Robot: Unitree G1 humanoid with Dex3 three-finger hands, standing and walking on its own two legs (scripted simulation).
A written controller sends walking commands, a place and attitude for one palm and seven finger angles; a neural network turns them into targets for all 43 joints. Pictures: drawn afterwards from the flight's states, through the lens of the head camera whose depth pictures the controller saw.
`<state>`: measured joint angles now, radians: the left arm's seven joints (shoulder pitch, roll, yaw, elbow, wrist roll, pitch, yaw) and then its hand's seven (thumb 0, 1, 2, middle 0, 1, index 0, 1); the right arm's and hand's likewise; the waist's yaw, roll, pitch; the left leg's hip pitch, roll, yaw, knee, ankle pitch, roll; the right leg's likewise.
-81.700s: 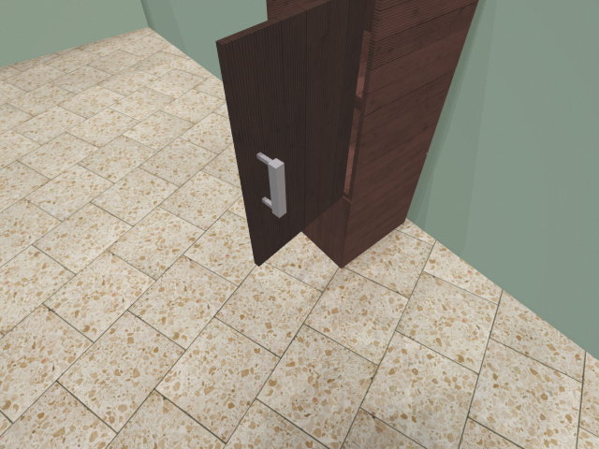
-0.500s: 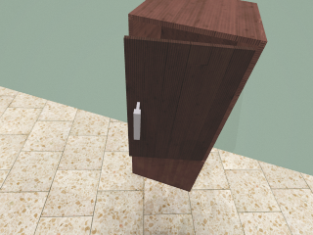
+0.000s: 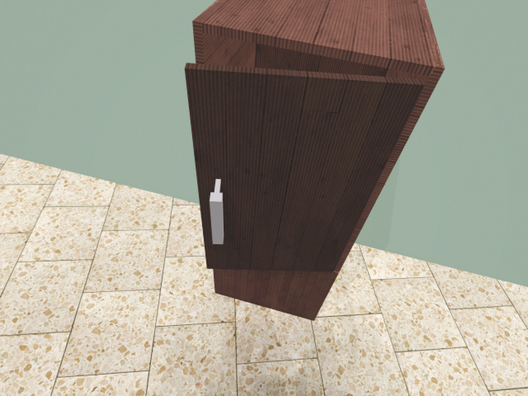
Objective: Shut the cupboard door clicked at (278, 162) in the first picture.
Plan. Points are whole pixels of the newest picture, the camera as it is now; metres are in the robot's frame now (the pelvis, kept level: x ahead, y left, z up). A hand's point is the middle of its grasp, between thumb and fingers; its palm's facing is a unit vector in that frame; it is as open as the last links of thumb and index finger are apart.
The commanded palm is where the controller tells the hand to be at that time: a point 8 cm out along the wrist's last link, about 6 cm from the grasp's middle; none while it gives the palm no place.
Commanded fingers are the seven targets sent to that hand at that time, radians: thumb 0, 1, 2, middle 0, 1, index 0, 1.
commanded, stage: look again from close up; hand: left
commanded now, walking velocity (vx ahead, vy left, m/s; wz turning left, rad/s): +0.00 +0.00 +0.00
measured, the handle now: (218, 212) +0.48 +0.12 -0.06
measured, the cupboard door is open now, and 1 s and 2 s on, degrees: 15 15 15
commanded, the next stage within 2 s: shuffle to correct the standing spot in 0.04 s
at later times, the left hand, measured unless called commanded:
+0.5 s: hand out of the picture +0.01 +0.14 -0.19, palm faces +0.00 -0.99 -0.16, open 7.3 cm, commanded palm none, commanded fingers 0.00 0.90 0.90 -0.20 -0.30 -0.20 -0.30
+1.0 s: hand out of the picture +0.01 +0.04 -0.19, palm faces +0.16 -0.98 -0.11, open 7.3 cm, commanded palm none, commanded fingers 0.00 0.90 0.90 -0.20 -0.30 -0.20 -0.30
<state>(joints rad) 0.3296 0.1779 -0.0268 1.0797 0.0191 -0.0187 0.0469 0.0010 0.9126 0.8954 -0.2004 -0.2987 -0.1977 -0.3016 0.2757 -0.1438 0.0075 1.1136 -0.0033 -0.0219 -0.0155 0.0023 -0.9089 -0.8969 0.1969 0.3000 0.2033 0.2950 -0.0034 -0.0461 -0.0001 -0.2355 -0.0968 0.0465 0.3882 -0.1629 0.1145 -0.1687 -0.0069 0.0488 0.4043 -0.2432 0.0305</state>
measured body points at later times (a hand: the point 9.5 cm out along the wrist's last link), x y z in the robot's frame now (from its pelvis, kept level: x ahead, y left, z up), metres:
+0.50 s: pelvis +0.03 -0.02 +0.00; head +0.04 +0.00 +0.45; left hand +0.01 +0.20 -0.17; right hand +0.03 -0.25 -0.15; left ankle +0.03 +0.04 -0.74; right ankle -0.01 -0.14 -0.73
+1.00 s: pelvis +0.05 -0.10 -0.01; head +0.06 -0.07 +0.44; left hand +0.01 +0.09 -0.18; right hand +0.08 -0.32 -0.15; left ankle +0.02 +0.00 -0.74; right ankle +0.04 -0.18 -0.74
